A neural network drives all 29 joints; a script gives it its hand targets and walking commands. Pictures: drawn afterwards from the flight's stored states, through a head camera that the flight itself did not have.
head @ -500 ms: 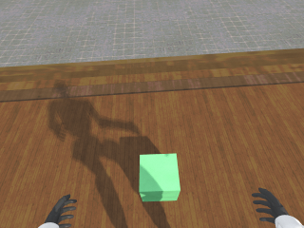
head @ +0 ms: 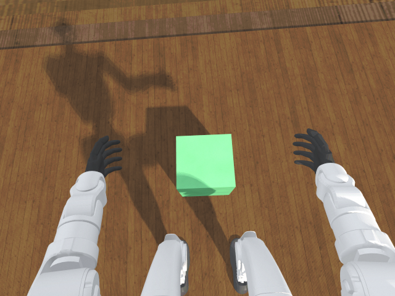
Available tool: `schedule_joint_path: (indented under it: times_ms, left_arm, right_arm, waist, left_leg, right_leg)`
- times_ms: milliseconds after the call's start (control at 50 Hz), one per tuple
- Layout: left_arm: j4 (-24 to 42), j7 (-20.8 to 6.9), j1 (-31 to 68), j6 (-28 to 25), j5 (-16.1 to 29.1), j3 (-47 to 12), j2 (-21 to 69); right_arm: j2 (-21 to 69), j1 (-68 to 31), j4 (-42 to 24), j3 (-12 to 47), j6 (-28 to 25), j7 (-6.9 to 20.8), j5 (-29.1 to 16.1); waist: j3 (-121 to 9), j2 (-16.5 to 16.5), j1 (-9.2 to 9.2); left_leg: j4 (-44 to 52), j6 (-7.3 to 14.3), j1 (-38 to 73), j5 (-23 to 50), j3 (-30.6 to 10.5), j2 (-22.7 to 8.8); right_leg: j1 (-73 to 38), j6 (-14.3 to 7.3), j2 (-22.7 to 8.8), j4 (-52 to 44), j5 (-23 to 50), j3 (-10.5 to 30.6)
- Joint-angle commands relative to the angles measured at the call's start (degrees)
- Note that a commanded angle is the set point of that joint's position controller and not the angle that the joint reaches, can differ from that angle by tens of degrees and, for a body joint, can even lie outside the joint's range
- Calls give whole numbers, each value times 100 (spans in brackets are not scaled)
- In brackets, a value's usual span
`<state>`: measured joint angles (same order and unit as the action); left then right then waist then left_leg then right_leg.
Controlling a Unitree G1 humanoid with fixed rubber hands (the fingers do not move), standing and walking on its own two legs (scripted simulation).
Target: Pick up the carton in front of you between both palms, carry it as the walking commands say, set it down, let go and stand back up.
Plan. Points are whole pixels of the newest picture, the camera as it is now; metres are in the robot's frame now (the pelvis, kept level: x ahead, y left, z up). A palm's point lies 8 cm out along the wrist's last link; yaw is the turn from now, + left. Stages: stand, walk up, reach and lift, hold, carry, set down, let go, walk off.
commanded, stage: reach and lift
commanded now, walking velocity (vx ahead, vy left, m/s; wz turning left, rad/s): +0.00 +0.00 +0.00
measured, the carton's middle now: (204, 168) +0.48 +0.01 -0.56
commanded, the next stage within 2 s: none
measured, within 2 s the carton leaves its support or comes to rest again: neither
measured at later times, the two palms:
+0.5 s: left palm (132, 131) +0.49 +0.20 -0.17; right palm (276, 125) +0.49 -0.18 -0.17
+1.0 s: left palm (151, 161) +0.47 +0.20 -0.41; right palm (258, 156) +0.48 -0.18 -0.41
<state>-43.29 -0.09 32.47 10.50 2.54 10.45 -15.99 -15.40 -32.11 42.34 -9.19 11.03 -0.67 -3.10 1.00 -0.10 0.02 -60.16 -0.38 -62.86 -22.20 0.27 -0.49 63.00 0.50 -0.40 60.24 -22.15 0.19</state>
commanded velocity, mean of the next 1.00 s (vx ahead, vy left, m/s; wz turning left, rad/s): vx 0.00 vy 0.00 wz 0.00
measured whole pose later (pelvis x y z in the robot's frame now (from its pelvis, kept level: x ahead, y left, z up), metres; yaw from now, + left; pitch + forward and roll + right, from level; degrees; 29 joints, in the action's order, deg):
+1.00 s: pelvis -0.06 +0.00 -0.26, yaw +0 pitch +44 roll +0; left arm -57.8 6.7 75.5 5.4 11.9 7.0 -21.0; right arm -19.7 -75.3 57.2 -7.3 5.7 -7.6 -11.8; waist 8.8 -0.4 0.3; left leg -113.5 -1.3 -127.6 -30.3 -1.1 0.4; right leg 127.6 1.0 0.6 113.5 -30.3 0.8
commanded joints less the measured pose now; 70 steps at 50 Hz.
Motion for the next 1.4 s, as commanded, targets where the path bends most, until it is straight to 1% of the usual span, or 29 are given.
schedule_joint_path:
  times_ms: [0,60,100,160,200,260,320,360,440,520,580,620,680,740,820,920,960,1020,1080,1140,1200,1260,1280,1320,1380]
  left_arm:
    - [259,77,2253,-33,90,303,-921]
    - [-54,102,3278,77,153,313,-981]
    - [-302,108,3909,114,159,325,-997]
    - [-658,124,4740,112,92,400,-978]
    - [-844,142,5055,88,-6,496,-963]
    - [-979,163,5285,-5,-220,692,-943]
    - [-833,169,5259,-181,-405,863,-827]
    - [-760,162,5069,-334,-506,940,-639]
    - [-766,158,4494,-641,-668,1120,-272]
    - [-803,210,4074,-834,-709,1199,-155]
    - [-710,286,4010,-914,-575,1075,-216]
    - [-592,347,4085,-950,-373,892,-381]
    - [-436,455,4287,-968,55,507,-661]
    - [-267,545,4618,-910,500,106,-840]
    - [-225,639,5182,-755,849,-205,-1085]
    - [-847,703,5836,-580,975,-290,-1233]
    - [-1191,691,6065,-583,974,-314,-1238]
    - [-1688,657,6274,-657,963,-337,-1222]
    - [-1991,622,6486,-768,957,-365,-1269]
    - [-2047,624,6713,-883,997,-431,-1406]
    - [-1878,668,6911,-983,1153,-599,-1522]
    - [-1651,712,6905,-1040,1351,-789,-1558]
    - [-1552,724,6873,-1049,1387,-804,-1563]
    - [-1423,730,6764,-1055,1391,-806,-1528]
    - [-1455,732,6411,-1045,1392,-828,-1354]
  right_arm:
    - [-754,-2337,-345,-249,-13,-95,-49]
    - [-781,-3273,-6,-284,120,-169,-89]
    - [-810,-3856,252,-343,163,-206,-96]
    - [-845,-4673,613,-505,138,-232,-49]
    - [-858,-5000,809,-626,101,-242,40]
    - [-830,-5225,952,-837,5,-237,248]
    - [-722,-5162,838,-1032,-175,-205,449]
    - [-587,-5007,790,-1126,-341,-170,558]
    - [-259,-4548,829,-1255,-673,-131,725]
    - [-92,-4137,865,-1226,-870,-193,766]
    - [-173,-4017,795,-1111,-948,-263,612]
    - [-330,-4084,666,-931,-985,-320,372]
    - [-579,-4372,426,-496,-1000,-428,-94]
    - [-744,-4618,317,-179,-928,-531,-461]
    - [-997,-5169,279,31,-791,-650,-747]
    - [-1124,-5846,873,136,-609,-715,-903]
    - [-1139,-6066,1215,168,-601,-702,-921]
    - [-1149,-6306,1699,208,-671,-669,-911]
    - [-1191,-6542,2022,244,-781,-641,-910]
    - [-1304,-6776,2093,313,-903,-635,-975]
    - [-1396,-6963,1943,499,-1005,-663,-1157]
    - [-1327,-6936,1721,751,-1056,-722,-1390]
    - [-1291,-6898,1636,798,-1063,-747,-1432]
    - [-1193,-6814,1417,781,-1068,-788,-1422]
    - [-1109,-6526,1368,739,-1062,-815,-1351]
  waist:
    - [-4108,-78,44]
    - [-4392,-53,11]
    - [-4559,-34,-12]
    - [-4788,8,-22]
    - [-5027,71,-8]
    - [-5518,132,29]
    - [-6094,136,38]
    - [-6232,107,35]
    - [-5923,27,22]
    - [-5651,-22,1]
    - [-5861,59,6]
    - [-6244,91,43]
    - [-6867,40,93]
    - [-7252,-21,50]
    - [-7230,-7,36]
    - [-6265,7,71]
    - [-5833,12,77]
    - [-5262,-8,57]
    - [-4865,-11,38]
    - [-4878,8,55]
    - [-5406,24,85]
    - [-6092,-12,130]
    - [-6218,-47,160]
    - [-6186,-100,139]
    - [-6238,-51,119]
  left_leg:
    - [353,-147,1131,1429,38,316]
    - [337,-152,825,676,107,317]
    - [283,-153,635,358,135,320]
    - [178,-157,421,126,145,338]
    - [116,-170,386,155,161,359]
    - [82,-178,440,535,167,387]
    - [7,-180,589,1308,135,428]
    - [-123,-178,507,1778,92,442]
    - [-642,-182,-353,2486,8,432]
    - [-1383,-198,-1420,2712,-38,425]
    - [-2000,-231,-1755,2831,-57,421]
    - [-2421,-234,-1789,2883,-59,431]
    - [-3015,-222,-1818,2846,-16,431]
    - [-3530,-216,-1941,2532,80,416]
    - [-4048,-206,-2261,1686,198,366]
    - [-4405,-185,-2881,434,237,237]
    - [-4535,-176,-3091,124,217,194]
    - [-4752,-156,-3410,-88,154,155]
    - [-4999,-151,-3607,-41,87,119]
    - [-5258,-167,-3551,243,51,99]
    - [-5514,-174,-3215,696,58,106]
    - [-5709,-157,-2834,1140,107,147]
    - [-5735,-148,-2870,1186,125,168]
    - [-5742,-126,-2916,1289,112,200]
    - [-5784,-164,-2819,1472,119,234]
  right_leg:
    - [-1479,185,257,-355,1497,-4]
    - [-1165,186,261,-330,757,-82]
    - [-919,179,277,-278,429,-136]
    - [-511,164,320,-178,166,-196]
    - [-372,160,349,-123,166,-203]
    - [-315,176,384,-78,477,-180]
    - [-347,196,430,26,1193,-170]
    - [-177,188,453,160,1615,-169]
    - [578,168,457,648,2277,-116]
    - [1445,185,456,1385,2574,-66]
    - [2053,199,459,1979,2604,-64]
    - [2229,206,459,2400,2618,-72]
    - [2188,250,446,3017,2607,-127]
    - [2051,263,445,3575,2429,-199]
    - [2132,225,388,4085,1727,-250]
    - [2644,174,272,4430,483,-230]
    - [2887,159,228,4563,170,-220]
    - [3170,149,181,4782,-39,-181]
    - [3401,158,147,5029,-1,-127]
    - [3386,166,127,5309,259,-88]
    - [3089,168,129,5586,705,-96]
    - [2657,170,167,5783,1163,-135]
    - [2497,165,180,5817,1256,-127]
    - [2514,168,238,5829,1397,-153]
    - [2530,183,301,5849,1526,-183]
